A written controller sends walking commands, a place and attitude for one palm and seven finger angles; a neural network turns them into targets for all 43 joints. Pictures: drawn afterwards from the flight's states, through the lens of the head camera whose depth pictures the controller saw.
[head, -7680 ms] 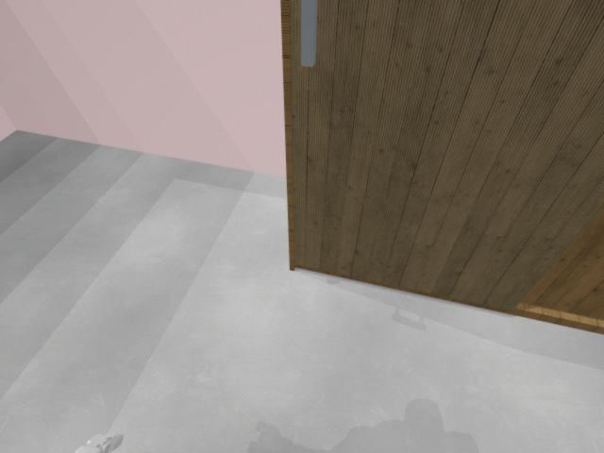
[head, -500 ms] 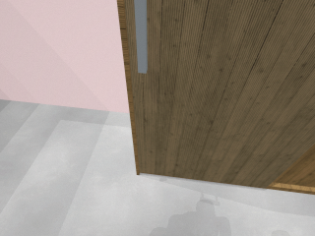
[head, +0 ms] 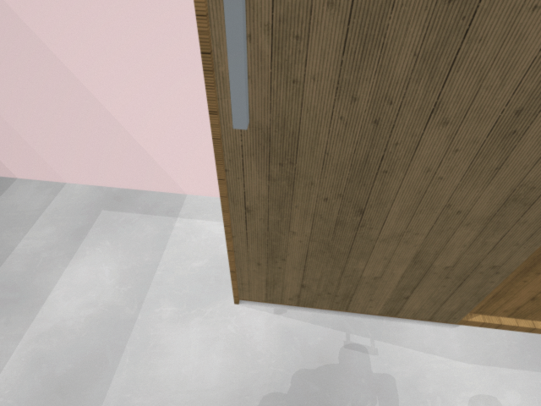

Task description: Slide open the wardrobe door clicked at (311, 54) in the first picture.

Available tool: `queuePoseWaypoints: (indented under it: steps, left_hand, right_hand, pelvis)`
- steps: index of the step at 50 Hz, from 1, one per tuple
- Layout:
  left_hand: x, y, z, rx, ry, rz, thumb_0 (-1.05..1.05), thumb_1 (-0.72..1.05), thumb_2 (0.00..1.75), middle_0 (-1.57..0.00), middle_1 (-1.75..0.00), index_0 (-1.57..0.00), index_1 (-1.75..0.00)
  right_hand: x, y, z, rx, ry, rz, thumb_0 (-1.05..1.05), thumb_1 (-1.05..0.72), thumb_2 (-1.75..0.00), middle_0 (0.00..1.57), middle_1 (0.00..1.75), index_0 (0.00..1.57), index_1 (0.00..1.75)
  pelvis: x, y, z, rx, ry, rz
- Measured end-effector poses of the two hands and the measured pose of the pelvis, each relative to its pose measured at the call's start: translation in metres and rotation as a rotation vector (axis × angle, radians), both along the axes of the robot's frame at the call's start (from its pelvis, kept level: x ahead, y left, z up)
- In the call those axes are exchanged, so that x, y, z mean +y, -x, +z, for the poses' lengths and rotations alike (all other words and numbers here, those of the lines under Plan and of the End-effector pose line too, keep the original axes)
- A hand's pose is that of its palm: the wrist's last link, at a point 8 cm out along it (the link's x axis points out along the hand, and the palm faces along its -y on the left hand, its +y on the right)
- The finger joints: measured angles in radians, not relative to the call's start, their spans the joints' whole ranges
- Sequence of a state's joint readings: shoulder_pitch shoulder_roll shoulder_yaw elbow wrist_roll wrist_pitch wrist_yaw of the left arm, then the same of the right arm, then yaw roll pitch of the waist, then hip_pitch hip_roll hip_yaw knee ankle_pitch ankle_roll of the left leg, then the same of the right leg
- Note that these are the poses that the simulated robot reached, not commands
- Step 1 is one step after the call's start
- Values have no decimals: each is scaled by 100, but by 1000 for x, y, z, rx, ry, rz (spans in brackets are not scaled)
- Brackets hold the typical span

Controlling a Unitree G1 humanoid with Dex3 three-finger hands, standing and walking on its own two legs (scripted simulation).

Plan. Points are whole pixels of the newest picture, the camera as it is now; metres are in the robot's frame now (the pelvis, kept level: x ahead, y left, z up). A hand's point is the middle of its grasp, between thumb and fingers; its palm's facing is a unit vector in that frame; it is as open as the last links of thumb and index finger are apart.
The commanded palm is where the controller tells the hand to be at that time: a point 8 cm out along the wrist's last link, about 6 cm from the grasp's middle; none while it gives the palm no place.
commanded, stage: look again from close up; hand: left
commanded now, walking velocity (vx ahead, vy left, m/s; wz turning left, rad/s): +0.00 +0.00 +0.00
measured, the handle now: (240, 57) +0.60 +0.09 +0.24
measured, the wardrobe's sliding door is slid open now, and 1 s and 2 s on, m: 0.00 0.00 0.00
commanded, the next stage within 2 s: shuffle to correct the standing spot in 0.68 s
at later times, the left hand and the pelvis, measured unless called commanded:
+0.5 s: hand out of the picture -0.01 +0.17 -0.18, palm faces +0.02 -0.98 -0.18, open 7.3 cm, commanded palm none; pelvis +0.01 +0.00 +0.00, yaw +0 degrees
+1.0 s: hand out of the picture +0.03 +0.17 -0.18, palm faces +0.00 -0.98 -0.20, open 7.3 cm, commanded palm none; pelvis +0.04 -0.01 +0.00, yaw -1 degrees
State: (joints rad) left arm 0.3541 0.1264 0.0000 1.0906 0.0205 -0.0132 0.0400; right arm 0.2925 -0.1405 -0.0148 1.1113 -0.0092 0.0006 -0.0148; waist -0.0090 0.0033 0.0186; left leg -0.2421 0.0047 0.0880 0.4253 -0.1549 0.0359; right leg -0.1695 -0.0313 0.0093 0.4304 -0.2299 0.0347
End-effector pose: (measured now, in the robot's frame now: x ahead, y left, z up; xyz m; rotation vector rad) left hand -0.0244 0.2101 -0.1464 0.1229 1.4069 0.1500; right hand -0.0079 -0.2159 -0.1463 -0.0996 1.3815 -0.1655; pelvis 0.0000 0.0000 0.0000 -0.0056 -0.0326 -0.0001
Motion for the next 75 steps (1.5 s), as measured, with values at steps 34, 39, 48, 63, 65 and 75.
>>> queuePoseWaypoints:
  steps: [34,39,48,63,65,75]
  left_hand:
    - [10,-23,3,-4,-24,-20,0,91,90,-20,-30,-20,-30]
    - [15,-33,5,-17,-33,-29,0,91,90,-20,-30,-20,-30]
    - [13,-47,2,-14,-31,-36,0,91,90,-20,-30,-20,-30]
    - [-6,-52,-17,134,45,67,0,91,90,-20,-30,-20,-30]
    - [-5,-59,-18,175,58,47,0,91,90,-20,-30,-20,-30]
    - [13,-189,-13,13,-16,-19,1,93,90,-20,-30,-20,-30]
  right_hand:
    - [-17,-24,4,-15,32,15,0,-91,-90,20,30,20,30]
    - [-23,-32,5,-27,44,20,0,-91,-90,20,30,20,30]
    - [-25,-42,3,-30,43,8,0,-91,-90,20,30,20,30]
    - [-5,-94,-10,40,34,14,0,-91,-90,20,30,20,30]
    - [-1,-109,-7,-3,50,-4,0,-91,-90,20,30,20,30]
    - [22,-105,-5,162,-4,-44,0,-91,-90,20,30,20,30]
  pelvis:
    - [-3,-12,1,11,-3,-7]
    - [-3,-15,2,11,-3,-8]
    - [-6,-30,-1,20,-13,-23]
    - [2,-105,-17,48,6,-16]
    - [7,-116,-17,43,1,-37]
    - [0,-157,-11,24,10,-22]
